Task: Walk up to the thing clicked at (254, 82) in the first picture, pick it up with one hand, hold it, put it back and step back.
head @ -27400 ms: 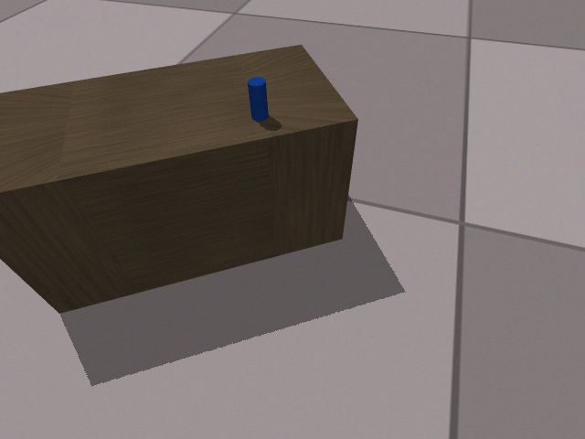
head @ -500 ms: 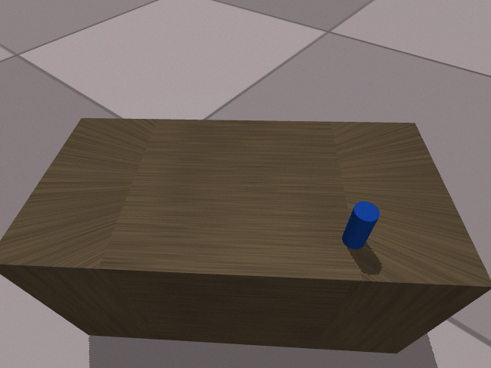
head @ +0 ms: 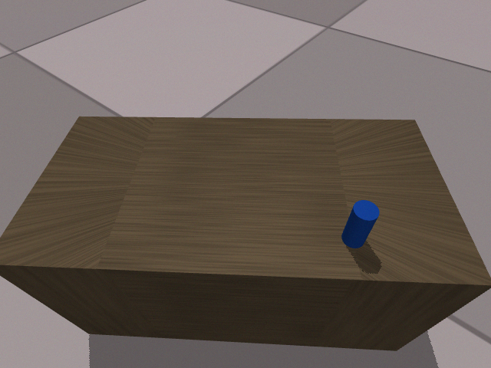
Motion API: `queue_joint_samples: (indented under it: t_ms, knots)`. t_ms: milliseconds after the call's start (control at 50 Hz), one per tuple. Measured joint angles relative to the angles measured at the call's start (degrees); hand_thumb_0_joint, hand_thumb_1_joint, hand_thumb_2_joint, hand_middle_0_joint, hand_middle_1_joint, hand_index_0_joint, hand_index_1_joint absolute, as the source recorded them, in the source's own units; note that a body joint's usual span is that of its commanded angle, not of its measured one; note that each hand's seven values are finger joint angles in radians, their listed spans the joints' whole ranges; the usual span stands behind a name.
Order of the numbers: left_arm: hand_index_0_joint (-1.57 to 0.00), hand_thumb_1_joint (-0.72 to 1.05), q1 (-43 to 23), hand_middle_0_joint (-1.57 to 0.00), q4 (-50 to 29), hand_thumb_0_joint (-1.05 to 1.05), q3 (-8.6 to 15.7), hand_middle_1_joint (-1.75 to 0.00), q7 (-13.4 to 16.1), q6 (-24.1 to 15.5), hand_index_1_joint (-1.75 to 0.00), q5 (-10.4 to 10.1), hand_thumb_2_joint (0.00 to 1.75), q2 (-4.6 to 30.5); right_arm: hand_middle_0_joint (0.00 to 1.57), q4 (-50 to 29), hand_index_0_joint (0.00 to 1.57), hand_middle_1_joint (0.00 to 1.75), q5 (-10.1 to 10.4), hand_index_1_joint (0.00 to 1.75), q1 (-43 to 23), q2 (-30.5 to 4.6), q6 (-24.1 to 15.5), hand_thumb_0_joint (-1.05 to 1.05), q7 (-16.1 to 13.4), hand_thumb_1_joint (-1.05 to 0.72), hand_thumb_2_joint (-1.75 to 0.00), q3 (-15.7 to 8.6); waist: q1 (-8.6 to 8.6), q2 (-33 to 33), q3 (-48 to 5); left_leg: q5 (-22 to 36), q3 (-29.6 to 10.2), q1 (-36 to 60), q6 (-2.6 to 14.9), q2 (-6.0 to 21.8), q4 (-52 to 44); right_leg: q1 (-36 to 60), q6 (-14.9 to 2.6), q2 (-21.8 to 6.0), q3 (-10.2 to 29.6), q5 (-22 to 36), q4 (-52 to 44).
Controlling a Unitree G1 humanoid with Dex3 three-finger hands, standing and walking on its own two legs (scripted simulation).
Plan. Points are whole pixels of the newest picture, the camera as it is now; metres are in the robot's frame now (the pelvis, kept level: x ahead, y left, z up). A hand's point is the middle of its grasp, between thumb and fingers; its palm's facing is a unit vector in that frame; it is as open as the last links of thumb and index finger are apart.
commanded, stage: stand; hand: right
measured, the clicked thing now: (359, 225) +0.44 -0.23 -0.12
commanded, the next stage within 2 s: step back in 0.80 s
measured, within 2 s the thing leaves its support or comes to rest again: neither
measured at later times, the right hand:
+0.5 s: hand out of the picture +0.07 -0.25 -0.16, palm faces -0.04 +0.94 -0.35, open 7.3 cm
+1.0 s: hand out of the picture +0.06 -0.25 -0.17, palm faces -0.04 +0.92 -0.38, open 7.3 cm
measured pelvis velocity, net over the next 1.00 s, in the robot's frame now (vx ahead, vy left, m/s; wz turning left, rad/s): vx -0.04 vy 0.02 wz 0.00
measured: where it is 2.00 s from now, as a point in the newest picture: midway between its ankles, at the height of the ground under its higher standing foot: outside the picture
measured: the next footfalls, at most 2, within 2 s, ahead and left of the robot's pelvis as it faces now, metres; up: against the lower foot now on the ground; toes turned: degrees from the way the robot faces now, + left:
right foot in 1.56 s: -0.12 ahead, -0.03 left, +0.00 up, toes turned -1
left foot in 1.94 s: -0.20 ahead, +0.21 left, +0.00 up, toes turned -2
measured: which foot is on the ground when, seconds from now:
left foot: down 0.00-1.00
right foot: down 0.00-1.00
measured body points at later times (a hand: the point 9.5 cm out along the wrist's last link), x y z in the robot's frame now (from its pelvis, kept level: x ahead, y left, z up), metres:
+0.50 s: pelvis +0.00 +0.00 +0.00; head +0.02 +0.00 +0.45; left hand +0.07 +0.31 -0.13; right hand +0.07 -0.30 -0.13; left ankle -0.04 +0.15 -0.75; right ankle +0.03 -0.11 -0.75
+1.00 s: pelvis -0.04 +0.02 -0.01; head +0.03 +0.02 +0.43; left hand +0.07 +0.34 -0.14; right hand +0.06 -0.30 -0.14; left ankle -0.07 +0.15 -0.71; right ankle +0.03 -0.11 -0.75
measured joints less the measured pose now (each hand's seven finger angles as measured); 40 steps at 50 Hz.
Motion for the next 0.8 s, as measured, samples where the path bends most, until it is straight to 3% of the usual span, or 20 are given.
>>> queue_joint_samples:
  t_ms: [800]
  knots:
    - [-0.2,0.91,-0.1,-0.2,-0.1,0.01,0.1,-0.3,0.0,0.0,-0.3,0.0,0.9,0.2,0.2,-0.4,0.2,0.3,0.0,0.3,-0.3,0.1,-0.1,0.0,-0.1,-0.91,-0.9,0.0,0.09,-0.2,-0.1,-0.1,0.0,0.3,0.16,-0.2,-0.1,0.3,0.2,-0.2,0.0,-0.2,-0.1]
